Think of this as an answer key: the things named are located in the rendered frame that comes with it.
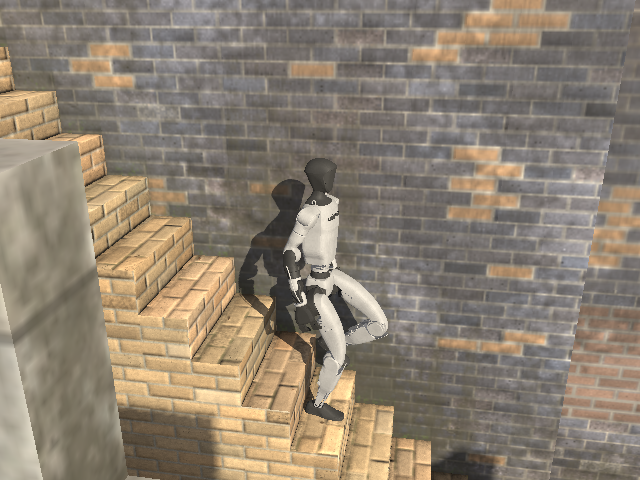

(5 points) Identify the robot right forearm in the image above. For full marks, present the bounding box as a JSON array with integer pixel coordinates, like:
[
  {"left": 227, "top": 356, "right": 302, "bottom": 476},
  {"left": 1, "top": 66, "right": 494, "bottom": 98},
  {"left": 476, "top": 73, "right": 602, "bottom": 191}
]
[{"left": 283, "top": 250, "right": 307, "bottom": 307}]

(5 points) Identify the robot left hand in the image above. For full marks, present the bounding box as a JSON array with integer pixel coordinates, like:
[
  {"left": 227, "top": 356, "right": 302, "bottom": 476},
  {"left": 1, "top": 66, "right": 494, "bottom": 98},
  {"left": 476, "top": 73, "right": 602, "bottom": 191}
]
[{"left": 328, "top": 267, "right": 342, "bottom": 297}]

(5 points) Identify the robot left thigh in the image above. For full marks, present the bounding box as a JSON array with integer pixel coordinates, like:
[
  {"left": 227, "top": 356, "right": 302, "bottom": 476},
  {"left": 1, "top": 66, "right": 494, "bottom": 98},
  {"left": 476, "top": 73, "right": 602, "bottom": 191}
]
[{"left": 331, "top": 269, "right": 388, "bottom": 336}]

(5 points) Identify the right robot upper arm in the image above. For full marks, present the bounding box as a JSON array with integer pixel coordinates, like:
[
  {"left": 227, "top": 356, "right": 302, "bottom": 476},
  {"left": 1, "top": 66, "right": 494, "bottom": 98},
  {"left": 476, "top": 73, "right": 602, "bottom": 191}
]
[{"left": 283, "top": 206, "right": 320, "bottom": 262}]

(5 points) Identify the right robot foot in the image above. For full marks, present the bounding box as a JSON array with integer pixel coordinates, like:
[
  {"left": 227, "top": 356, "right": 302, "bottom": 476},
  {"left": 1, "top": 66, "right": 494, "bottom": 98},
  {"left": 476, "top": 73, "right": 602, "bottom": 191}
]
[{"left": 305, "top": 400, "right": 344, "bottom": 421}]

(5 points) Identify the left robot upper arm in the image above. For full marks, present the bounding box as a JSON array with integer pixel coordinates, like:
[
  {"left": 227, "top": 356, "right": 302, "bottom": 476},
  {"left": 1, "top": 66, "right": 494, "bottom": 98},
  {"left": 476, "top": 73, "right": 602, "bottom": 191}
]
[{"left": 325, "top": 194, "right": 339, "bottom": 206}]

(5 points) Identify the robot right hand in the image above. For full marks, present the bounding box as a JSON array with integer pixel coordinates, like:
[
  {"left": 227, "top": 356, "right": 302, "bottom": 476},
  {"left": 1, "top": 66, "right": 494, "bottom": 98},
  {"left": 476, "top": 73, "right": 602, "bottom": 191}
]
[{"left": 294, "top": 304, "right": 322, "bottom": 333}]

